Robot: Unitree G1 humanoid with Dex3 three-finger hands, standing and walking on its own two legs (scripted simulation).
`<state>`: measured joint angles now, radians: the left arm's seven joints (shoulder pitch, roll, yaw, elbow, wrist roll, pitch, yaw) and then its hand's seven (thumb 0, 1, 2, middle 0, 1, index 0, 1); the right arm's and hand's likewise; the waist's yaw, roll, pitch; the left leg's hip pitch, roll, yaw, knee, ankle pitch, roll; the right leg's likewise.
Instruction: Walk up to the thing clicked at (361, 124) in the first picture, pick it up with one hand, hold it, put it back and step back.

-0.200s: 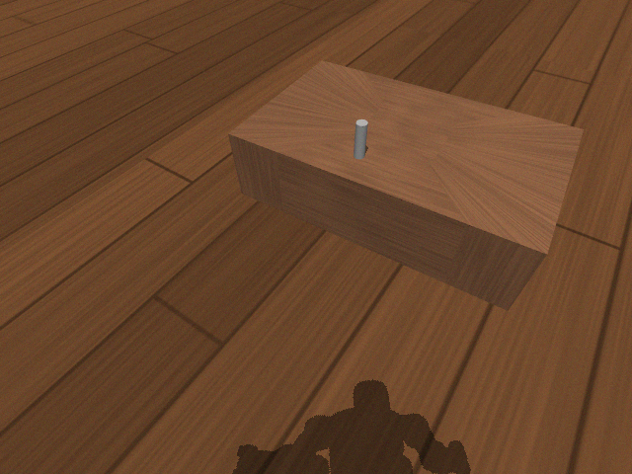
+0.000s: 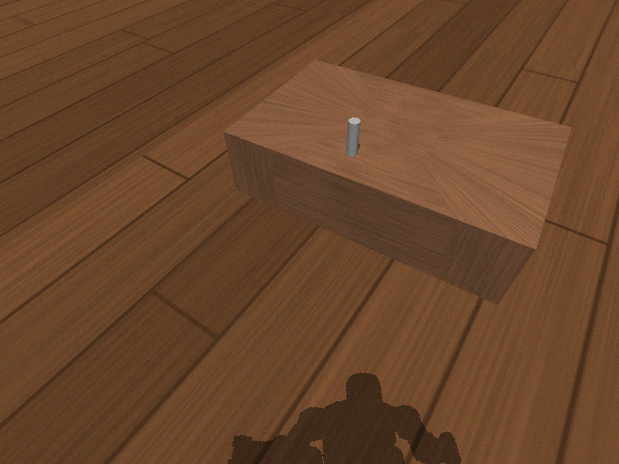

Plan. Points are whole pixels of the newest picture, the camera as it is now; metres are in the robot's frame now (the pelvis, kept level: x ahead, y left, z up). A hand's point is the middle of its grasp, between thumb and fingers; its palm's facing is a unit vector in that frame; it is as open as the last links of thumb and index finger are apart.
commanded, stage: stand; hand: left
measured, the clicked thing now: (353, 137) +1.27 -0.14 -0.38
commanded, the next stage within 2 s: walk up in 0.92 s
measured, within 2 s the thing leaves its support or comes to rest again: neither
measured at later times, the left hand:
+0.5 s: hand out of the picture +0.08 +0.25 -0.16, palm faces -0.02 -0.94 -0.34, open 7.4 cm
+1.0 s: hand out of the picture +0.07 +0.26 -0.16, palm faces -0.05 -0.94 -0.34, open 7.4 cm
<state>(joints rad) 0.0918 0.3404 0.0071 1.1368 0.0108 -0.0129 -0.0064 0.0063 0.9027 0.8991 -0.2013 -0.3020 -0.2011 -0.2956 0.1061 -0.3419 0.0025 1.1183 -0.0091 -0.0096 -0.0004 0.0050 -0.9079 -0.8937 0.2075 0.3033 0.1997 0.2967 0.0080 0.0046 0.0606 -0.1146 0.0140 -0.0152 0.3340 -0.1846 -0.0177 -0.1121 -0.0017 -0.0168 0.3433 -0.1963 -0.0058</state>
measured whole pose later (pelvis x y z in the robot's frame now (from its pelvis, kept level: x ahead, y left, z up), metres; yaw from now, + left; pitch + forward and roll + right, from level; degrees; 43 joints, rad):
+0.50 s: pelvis +0.00 +0.00 +0.00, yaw +0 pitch -2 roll +0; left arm 0.10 0.34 0.00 1.13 0.01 -0.01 -0.01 0.01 0.90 0.90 -0.20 -0.30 -0.20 -0.30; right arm 0.11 -0.35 0.00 1.12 -0.01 -0.01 0.00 0.01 -0.91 -0.89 0.21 0.30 0.20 0.30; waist 0.01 0.01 0.06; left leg -0.11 0.01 -0.02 0.32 -0.18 -0.02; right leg -0.10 0.00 -0.02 0.33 -0.19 0.00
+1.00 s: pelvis +0.00 +0.00 +0.00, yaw -3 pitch -1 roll +1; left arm 0.18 0.36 0.04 1.07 0.03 -0.01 -0.04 0.01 0.90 0.90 -0.20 -0.30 -0.20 -0.30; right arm 0.13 -0.35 -0.04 1.04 -0.03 -0.03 0.03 0.01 -0.91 -0.89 0.21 0.30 0.20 0.30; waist 0.01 -0.01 0.05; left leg -0.14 0.01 0.05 0.42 -0.31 0.02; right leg -0.20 0.00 0.04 0.51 -0.35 -0.03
